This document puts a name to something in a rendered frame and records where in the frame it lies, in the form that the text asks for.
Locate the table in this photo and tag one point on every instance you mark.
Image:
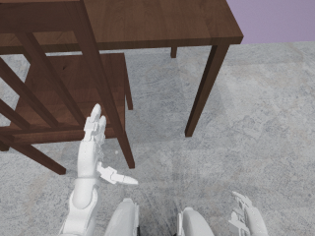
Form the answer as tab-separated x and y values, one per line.
143	24

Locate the robot left hand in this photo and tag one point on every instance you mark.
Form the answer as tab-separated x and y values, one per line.
90	152

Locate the robot right hand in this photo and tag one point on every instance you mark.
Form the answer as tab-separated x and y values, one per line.
248	222

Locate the robot left forearm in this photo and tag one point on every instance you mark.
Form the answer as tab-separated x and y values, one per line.
83	204

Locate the right robot thigh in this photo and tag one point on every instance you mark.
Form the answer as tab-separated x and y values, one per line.
192	223

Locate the left robot thigh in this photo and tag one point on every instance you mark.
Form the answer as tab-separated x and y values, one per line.
124	219

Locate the chair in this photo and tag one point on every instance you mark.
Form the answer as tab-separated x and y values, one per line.
61	91

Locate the robot thigh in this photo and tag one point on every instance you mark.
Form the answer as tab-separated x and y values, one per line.
124	219
192	223

